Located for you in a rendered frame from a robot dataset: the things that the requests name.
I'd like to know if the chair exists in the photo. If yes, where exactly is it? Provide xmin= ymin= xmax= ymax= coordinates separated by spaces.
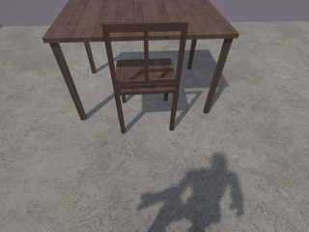
xmin=101 ymin=21 xmax=188 ymax=134

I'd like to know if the table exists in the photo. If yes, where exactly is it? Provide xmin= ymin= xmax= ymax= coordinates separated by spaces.
xmin=42 ymin=0 xmax=239 ymax=121

